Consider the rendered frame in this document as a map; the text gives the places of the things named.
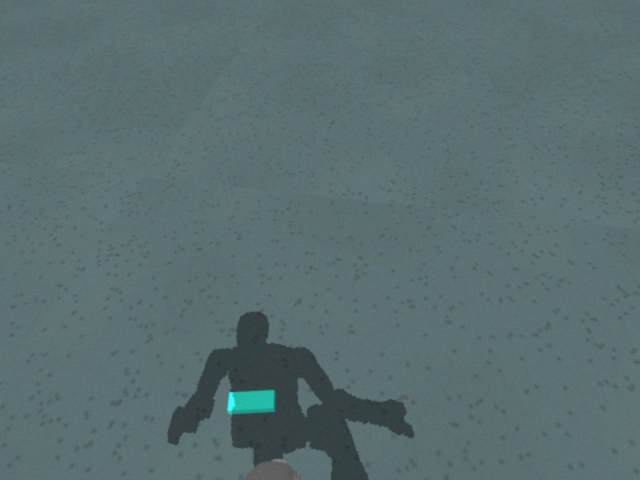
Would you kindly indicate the small box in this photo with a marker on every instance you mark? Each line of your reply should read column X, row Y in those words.
column 251, row 402

